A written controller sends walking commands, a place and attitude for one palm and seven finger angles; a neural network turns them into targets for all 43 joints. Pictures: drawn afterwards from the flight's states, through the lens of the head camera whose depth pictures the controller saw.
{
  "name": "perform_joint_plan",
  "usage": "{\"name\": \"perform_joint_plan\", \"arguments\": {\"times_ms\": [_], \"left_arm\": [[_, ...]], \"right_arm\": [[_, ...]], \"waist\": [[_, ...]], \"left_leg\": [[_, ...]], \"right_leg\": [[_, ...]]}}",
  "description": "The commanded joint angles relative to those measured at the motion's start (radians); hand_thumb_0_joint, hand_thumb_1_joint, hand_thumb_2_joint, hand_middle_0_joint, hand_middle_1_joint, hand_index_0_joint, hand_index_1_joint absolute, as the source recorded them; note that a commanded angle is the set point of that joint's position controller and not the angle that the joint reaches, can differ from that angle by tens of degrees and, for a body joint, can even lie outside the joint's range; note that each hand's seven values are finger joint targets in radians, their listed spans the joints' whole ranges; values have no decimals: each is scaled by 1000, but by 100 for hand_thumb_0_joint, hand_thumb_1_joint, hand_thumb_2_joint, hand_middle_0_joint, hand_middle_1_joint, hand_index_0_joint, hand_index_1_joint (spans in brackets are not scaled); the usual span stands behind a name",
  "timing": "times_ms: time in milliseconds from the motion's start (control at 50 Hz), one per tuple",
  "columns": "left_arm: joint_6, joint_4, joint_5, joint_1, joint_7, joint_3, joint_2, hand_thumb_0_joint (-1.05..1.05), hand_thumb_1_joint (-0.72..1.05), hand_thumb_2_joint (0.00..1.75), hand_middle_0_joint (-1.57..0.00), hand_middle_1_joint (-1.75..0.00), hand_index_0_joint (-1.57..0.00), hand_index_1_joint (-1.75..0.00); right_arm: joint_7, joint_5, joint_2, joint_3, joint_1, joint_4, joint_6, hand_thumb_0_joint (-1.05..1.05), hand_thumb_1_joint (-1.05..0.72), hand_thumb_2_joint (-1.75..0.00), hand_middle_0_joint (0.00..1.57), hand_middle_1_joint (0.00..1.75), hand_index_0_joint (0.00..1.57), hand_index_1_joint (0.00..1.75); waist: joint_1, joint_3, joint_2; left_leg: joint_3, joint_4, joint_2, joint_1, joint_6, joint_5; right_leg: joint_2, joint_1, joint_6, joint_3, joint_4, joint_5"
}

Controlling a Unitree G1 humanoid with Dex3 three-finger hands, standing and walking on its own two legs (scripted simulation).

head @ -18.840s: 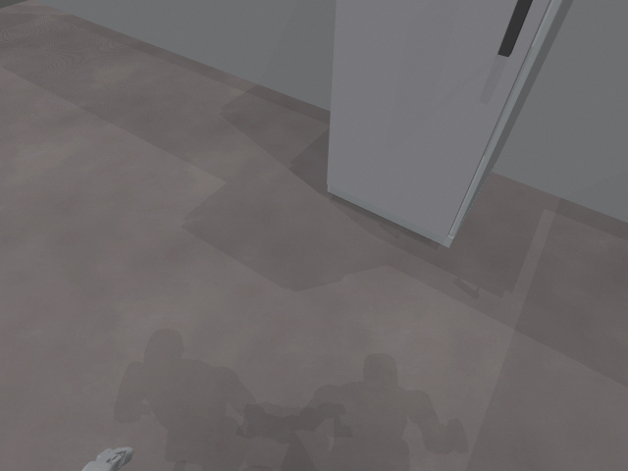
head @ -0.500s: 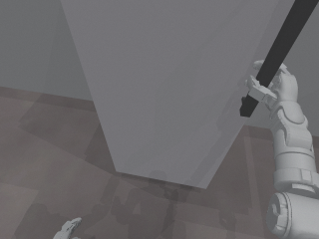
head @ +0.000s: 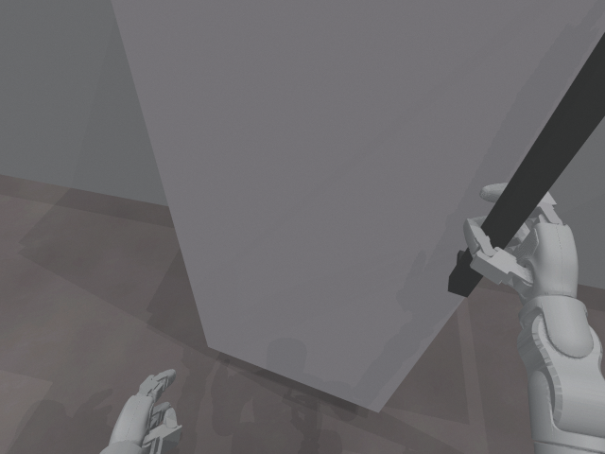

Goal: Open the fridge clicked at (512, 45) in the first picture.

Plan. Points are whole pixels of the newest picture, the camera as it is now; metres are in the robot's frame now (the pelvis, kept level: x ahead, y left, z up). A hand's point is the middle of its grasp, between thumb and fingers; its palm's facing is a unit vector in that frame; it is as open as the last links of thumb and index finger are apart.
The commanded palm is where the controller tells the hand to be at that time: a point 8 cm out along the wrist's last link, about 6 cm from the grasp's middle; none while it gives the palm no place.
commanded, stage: walk backward, drawing the door open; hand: right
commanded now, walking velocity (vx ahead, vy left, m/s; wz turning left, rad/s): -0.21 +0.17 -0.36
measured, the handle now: (539, 152) +0.37 -0.20 +0.27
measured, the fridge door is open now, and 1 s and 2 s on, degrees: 9 38 75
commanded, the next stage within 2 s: stop walking and hold the door back in 1.82 s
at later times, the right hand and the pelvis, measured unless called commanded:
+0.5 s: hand (452, 326) +0.22 -0.12 +0.16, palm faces +0.25 +0.96 -0.15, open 7.2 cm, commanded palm +0.18 -0.16 +0.17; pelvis -0.05 +0.05 -0.01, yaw -10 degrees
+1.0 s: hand (335, 449) +0.11 +0.00 +0.16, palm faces +0.48 +0.86 -0.17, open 7.4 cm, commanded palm +0.06 -0.04 +0.17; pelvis -0.07 +0.22 -0.02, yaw -34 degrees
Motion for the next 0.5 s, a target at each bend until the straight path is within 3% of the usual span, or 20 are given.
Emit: {"name": "perform_joint_plan", "arguments": {"times_ms": [0,20,40,60,80,120,160,200,220,240,260,280,300,320,360,420,440,460,480], "left_arm": [[-12,-131,32,-78,34,44,105,0,90,90,-20,-30,-20,-30],[-2,-141,35,-83,32,48,103,0,90,90,-20,-30,-20,-30],[3,-144,35,-90,31,50,103,0,90,90,-20,-30,-20,-30],[6,-153,36,-96,25,51,96,0,90,90,-20,-30,-20,-30],[4,-162,42,-107,18,48,86,0,90,90,-20,-30,-20,-30],[1,-170,55,-127,4,43,75,0,90,90,-20,-30,-20,-30],[-3,-175,59,-133,1,38,71,0,90,90,-20,-30,-20,-30],[-5,-178,55,-126,-3,37,69,0,90,90,-20,-30,-20,-30],[-6,-179,52,-124,-4,37,66,0,90,90,-20,-30,-20,-30],[-7,-181,49,-130,-1,41,64,0,90,90,-20,-30,-20,-30],[-10,-189,42,-138,8,40,48,0,90,90,-20,-30,-20,-30],[-20,-188,41,-144,20,36,27,0,90,90,-20,-30,-20,-30],[-27,-187,43,-157,32,23,-1,0,90,90,-20,-30,-20,-30],[-26,-184,52,-153,37,8,-16,0,90,90,-20,-30,-20,-30],[-21,-189,56,-162,46,7,-19,0,90,90,-20,-30,-20,-30],[-22,-177,66,-157,62,12,-12,0,90,90,-20,-30,-20,-30],[-23,-166,59,-149,65,19,-1,0,90,90,-20,-30,-20,-30],[-27,-167,54,-127,68,29,5,0,90,90,-20,-30,-20,-30],[-40,-173,46,-115,68,50,44,0,90,90,-20,-30,-20,-30]], "right_arm": [[-89,-85,-160,-17,-219,-221,-224,0,-90,-90,45,140,45,140],[-93,-88,-158,-10,-216,-255,-237,0,-90,-90,45,140,45,140],[-93,-87,-155,-1,-222,-299,-249,0,-90,-90,45,140,45,140],[-96,-88,-148,4,-214,-337,-258,0,-90,-90,45,140,45,140],[-98,-93,-125,22,-205,-365,-265,0,-90,-90,45,140,45,140],[-107,-109,-116,25,-194,-407,-273,0,-90,-90,45,140,45,140],[-113,-114,-114,23,-150,-426,-279,0,-90,-90,45,140,45,140],[-114,-114,-109,22,-102,-442,-288,0,-90,-90,45,140,45,140],[-114,-112,-117,10,-86,-448,-296,0,-90,-90,45,140,45,140],[-114,-113,-141,-13,-66,-458,-305,0,-90,-90,45,140,45,140],[-118,-107,-148,-28,-34,-452,-314,0,-90,-90,45,140,45,140],[-124,-103,-159,-59,11,-427,-322,0,-90,-90,45,140,45,140],[-130,-107,-156,-73,47,-418,-319,0,-90,-90,45,140,45,140],[-131,-116,-122,-44,62,-434,-318,0,-90,-90,45,140,45,140],[-134,-117,-92,-10,30,-509,-317,0,-90,-90,45,140,45,140],[-138,-115,-68,42,-21,-590,-317,0,-90,-90,45,140,45,140],[-136,-109,-46,79,-23,-604,-311,0,-90,-90,45,140,45,140],[-134,-105,-38,104,-49,-636,-310,0,-90,-90,45,140,45,140],[-130,-100,-29,134,-71,-669,-311,0,-90,-90,45,140,45,140]], "waist": [[30,-229,69],[36,-255,34],[39,-274,-4],[43,-273,-50],[43,-247,-100],[38,-191,-136],[38,-161,-121],[43,-167,-81],[42,-177,-45],[33,-194,26],[18,-202,139],[-10,-194,265],[-37,-176,288],[-29,-168,252],[-19,-193,214],[1,-187,181],[18,-197,168],[45,-206,105],[64,-208,-54]], "left_leg": [[-1,130,83,108,40,789],[8,168,66,77,26,773],[22,199,38,16,10,666],[27,228,7,-57,-2,445],[27,224,-16,-128,-6,240],[34,196,-32,-165,1,82],[45,134,-32,-141,3,159],[54,71,-29,-50,10,334],[49,53,-13,21,20,471],[19,49,42,130,52,709],[-28,81,147,262,111,983],[-71,82,254,350,170,1154],[-92,71,312,319,187,1124],[-64,69,318,281,189,1025],[1,76,304,254,194,879],[86,86,235,109,154,609],[113,126,210,82,136,517],[128,228,158,-1,98,398],[123,426,56,-210,30,124]], "right_leg": [[-53,67,-18,63,40,772],[-71,124,-20,74,48,919],[-93,204,-28,101,42,1055],[-126,271,-36,133,23,1203],[-149,324,-39,150,10,1293],[-159,317,-34,153,2,1325],[-147,289,-27,143,27,1320],[-120,222,-10,129,74,1267],[-102,157,-2,119,109,1175],[-65,38,14,92,180,911],[1,-164,31,55,293,478],[78,-355,31,45,410,-22],[71,-405,8,80,496,-168],[46,-404,7,82,530,-158],[9,-356,21,47,454,-103],[-11,-197,33,-21,245,69],[-19,-122,36,-12,149,134],[-23,4,30,-8,28,261],[-175,172,-38,256,-93,548]]}}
